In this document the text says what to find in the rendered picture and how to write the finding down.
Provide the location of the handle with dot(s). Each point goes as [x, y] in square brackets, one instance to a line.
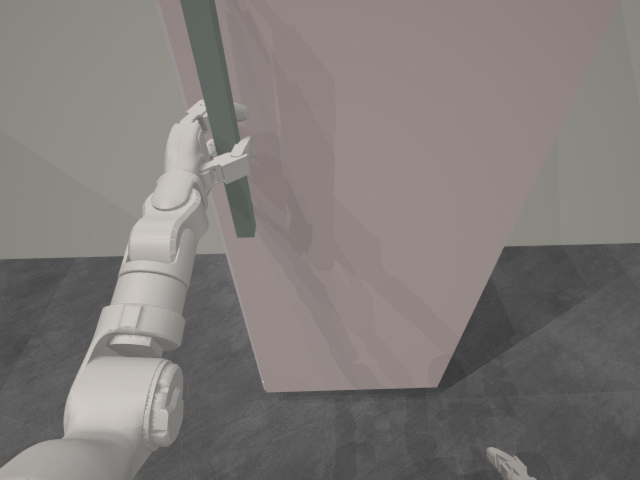
[205, 38]

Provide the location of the robot left upper arm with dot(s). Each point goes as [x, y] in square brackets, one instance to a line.
[122, 409]

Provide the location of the right robot hand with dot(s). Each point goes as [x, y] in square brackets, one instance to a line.
[510, 468]

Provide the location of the left robot forearm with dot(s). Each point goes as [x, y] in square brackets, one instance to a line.
[144, 318]

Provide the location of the fridge door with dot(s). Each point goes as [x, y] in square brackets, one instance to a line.
[396, 143]

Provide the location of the left robot hand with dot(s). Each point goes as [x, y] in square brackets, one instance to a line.
[187, 150]

